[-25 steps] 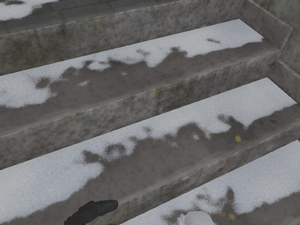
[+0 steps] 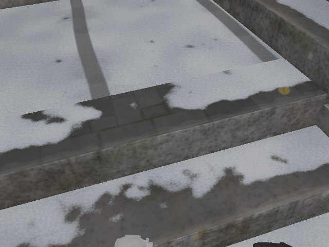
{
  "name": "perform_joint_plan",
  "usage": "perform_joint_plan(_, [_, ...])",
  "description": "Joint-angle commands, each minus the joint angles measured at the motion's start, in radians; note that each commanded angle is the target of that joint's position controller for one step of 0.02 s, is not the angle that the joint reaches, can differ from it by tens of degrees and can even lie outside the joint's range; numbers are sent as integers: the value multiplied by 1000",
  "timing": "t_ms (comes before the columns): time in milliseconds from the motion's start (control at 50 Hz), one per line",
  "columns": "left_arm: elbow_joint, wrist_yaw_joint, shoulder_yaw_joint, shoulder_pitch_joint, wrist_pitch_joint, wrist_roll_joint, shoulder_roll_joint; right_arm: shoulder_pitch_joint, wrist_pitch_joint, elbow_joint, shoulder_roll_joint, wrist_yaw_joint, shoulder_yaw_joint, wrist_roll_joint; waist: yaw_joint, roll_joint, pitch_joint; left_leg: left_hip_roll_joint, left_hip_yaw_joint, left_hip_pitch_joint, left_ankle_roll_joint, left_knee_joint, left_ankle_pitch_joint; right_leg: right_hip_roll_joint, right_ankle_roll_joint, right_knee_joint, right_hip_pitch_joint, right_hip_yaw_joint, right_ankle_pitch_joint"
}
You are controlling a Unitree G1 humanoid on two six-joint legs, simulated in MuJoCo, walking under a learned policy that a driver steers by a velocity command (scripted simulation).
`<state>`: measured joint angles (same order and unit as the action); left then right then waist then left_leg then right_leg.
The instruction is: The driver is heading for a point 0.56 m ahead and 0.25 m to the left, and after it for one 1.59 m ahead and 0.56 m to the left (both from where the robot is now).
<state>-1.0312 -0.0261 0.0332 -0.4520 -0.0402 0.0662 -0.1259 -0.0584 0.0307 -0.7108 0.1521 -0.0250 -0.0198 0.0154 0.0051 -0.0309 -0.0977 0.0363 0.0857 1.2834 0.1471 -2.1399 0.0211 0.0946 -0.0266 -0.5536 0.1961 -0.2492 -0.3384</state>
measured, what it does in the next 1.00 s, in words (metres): climbs, turning left: left foot 0.17 m higher, then right foot 0.17 m higher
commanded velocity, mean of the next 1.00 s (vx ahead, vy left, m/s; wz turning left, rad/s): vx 0.50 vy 0.00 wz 0.54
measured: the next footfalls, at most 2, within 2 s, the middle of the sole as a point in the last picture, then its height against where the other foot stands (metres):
left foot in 0.22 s outside the picture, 0.17 m higher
right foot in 0.74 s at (169, 195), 0.17 m higher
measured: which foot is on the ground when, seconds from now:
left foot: up 0.00-0.20, down 0.22-0.74, up 0.76-1.00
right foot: down 0.00-0.22, up 0.24-0.72, down 0.74-1.00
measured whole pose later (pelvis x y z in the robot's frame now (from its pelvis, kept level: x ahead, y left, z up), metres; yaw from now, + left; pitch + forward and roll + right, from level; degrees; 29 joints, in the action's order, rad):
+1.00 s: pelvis +0.56 +0.11 +0.32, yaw +37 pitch +2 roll -2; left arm -1.01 -0.01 -0.02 -0.42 -0.06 0.05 -0.20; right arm -0.04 0.04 -0.59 0.20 -0.05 0.00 0.02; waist 0.00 -0.04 -0.08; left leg -0.01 0.12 1.08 0.12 -1.90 0.01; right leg 0.08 -0.02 -0.64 0.33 -0.24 -0.34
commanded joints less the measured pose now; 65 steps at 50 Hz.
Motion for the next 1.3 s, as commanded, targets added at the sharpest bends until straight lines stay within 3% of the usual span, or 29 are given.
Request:
perform_joint_plan(20, [67,8,16,145,-3,4,-48,19,-16,61,-42,1,-45,-17,64,56,177,-16,-79,31,-32,94,51,140,16,310,221,26,159])
perform_joint_plan(100, [-2,74,-13,-50,-12,-24,-163,228,-10,156,-36,-1,-74,-5,-25,132,152,-126,-197,45,-54,353,-154,198,-40,504,-48,31,272])
perform_joint_plan(160, [29,90,-26,47,-9,-71,-250,178,11,136,-35,-35,-67,-4,59,124,5,-49,-342,-424,55,684,-305,200,-51,367,-109,-101,1439])
perform_joint_plan(220, [98,93,-55,114,6,-71,-339,-120,2,67,147,-52,23,-16,187,289,-153,103,-282,-723,108,1091,-546,250,-120,-79,-353,-25,1984])
perform_joint_plan(240, [170,90,-56,157,-14,-64,-316,-241,-5,34,250,-54,68,-33,219,161,-178,-1,60,-994,161,1244,-481,175,-87,-370,-70,26,1664])
perform_joint_plan(260, [215,41,-24,174,-48,-53,-143,-300,-29,-9,332,-37,95,-31,125,-213,-237,-167,655,-1230,258,1699,-746,-83,-14,-712,323,132,316])
perform_joint_plan(280, [252,-1,-45,266,-78,-64,-147,-327,-21,-26,285,-4,85,-60,119,-171,-234,-240,966,-1250,226,1927,-892,-165,-23,-1067,507,390,170])
perform_joint_plan(320, [357,-45,-29,400,-99,-55,-79,-328,4,-96,61,-3,19,-68,36,20,46,-210,770,-968,102,1830,-749,-113,-83,-1340,732,427,249])
perform_joint_plan(360, [377,-51,3,340,-107,-16,-2,-280,22,-141,-12,-7,2,-42,-63,99,84,-104,469,-875,36,1724,-528,-62,-110,-1414,807,375,292])
perform_joint_plan(460, [412,-41,52,331,-94,-38,27,-293,10,-176,23,-23,0,-31,-98,113,98,-54,209,-877,-64,1718,-292,-14,-91,-1507,1056,284,325])
perform_joint_plan(540, [508,-11,96,581,-96,-41,121,-465,1,-253,40,-1,-5,-38,11,-96,133,-66,320,-886,-21,1772,-187,-41,-23,-1615,1247,130,257])
perform_joint_plan(620, [658,2,128,914,-127,-27,114,-625,-25,-263,41,51,14,2,132,-91,118,-145,413,-972,47,2005,-52,-43,22,-1084,1134,70,112])
perform_joint_plan(640, [692,3,123,943,-124,-26,103,-642,-18,-271,46,68,17,6,119,-107,101,-182,421,-1012,65,2067,26,-31,27,-943,1011,71,67])
perform_joint_plan(660, [630,8,91,779,-114,-45,76,-516,-10,-247,49,72,20,-5,11,-184,-3,-157,287,-1068,71,2022,397,-73,-7,-820,767,29,41])
perform_joint_plan(700, [584,31,-4,510,-119,-67,-107,-466,15,-223,163,71,45,-23,-150,-297,-233,-158,235,-1165,64,1817,1318,-182,-61,-628,261,52,-81])
perform_joint_plan(720, [507,29,-57,253,-110,-74,-221,-304,32,-193,213,72,56,-23,-304,-297,-305,-165,250,-1186,48,1557,1499,-109,-119,-494,76,277,-122])
perform_joint_plan(740, [435,21,-98,11,-99,-41,-343,-199,58,-132,210,59,56,-41,-356,-125,-452,-119,244,-1103,65,1314,1287,19,-169,-320,-200,524,-204])
perform_joint_plan(760, [356,31,-112,-38,-74,-2,-369,-239,77,-86,25,19,33,-33,-231,457,-515,122,207,-681,-3,869,127,258,-325,92,-492,1096,-103])
perform_joint_plan(780, [375,71,-96,59,-45,4,-259,-245,89,-82,57,-27,41,-65,-210,416,-464,148,290,-556,-40,434,-141,332,-355,242,-381,1401,-161])
perform_joint_plan(800, [330,90,-59,145,-21,-40,-118,-147,74,-8,55,-51,48,-46,-145,290,-175,100,189,-412,-59,222,-192,312,-306,216,-154,1196,-232])
perform_joint_plan(820, [267,83,-27,175,-12,-46,2,-84,48,57,5,-60,24,-41,-74,98,-8,53,120,-358,-40,143,-173,278,-239,156,55,961,-275])
perform_joint_plan(860, [173,64,-12,215,-27,-24,97,-171,21,58,-23,-60,13,-5,53,-40,128,-24,86,-359,4,132,-148,208,-129,101,276,580,-168])
perform_joint_plan(900, [124,31,-18,201,-36,-26,67,-252,6,50,-74,-39,-12,26,93,2,163,-38,90,-300,25,61,-124,186,-88,171,292,395,-25])
perform_joint_plan(960, [110,0,-30,214,-47,-21,-12,-186,-9,91,-73,-32,-32,13,106,25,173,-69,69,-208,-14,209,10,155,-77,200,328,190,63])
perform_joint_plan(1040, [140,20,-30,127,-50,-2,-105,-77,-21,107,-31,10,-22,-2,26,87,91,-68,3,-170,-106,305,106,175,-137,226,191,156,139])
perform_joint_plan(1120, [108,52,-60,-51,-44,-23,-162,109,-28,156,-4,25,-14,-4,-91,136,126,-154,16,74,-122,401,-48,267,-120,297,-208,230,150])
perform_joint_plan(1240, [5,114,-68,-320,51,-76,-98,488,32,310,-95,-55,-76,3,-238,67,256,-249,-127,377,-153,547,-511,260,-90,329,-649,244,432])
perform_joint_plan(1260, [-1,115,-70,-347,66,-78,-111,548,60,351,-128,-81,-101,-9,-247,50,218,-225,-164,293,-139,715,-597,232,-74,266,-703,198,749])
perform_joint_plan(1300, [30,91,-57,-293,63,-42,-133,384,105,359,-22,-107,-70,0,-133,97,-32,-54,-251,-589,-135,1378,-472,118,-45,10,-443,194,1461])
Over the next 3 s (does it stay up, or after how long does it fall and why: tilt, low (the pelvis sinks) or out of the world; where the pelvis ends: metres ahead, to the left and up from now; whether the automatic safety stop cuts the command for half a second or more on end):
stays up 1.58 0.61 0.51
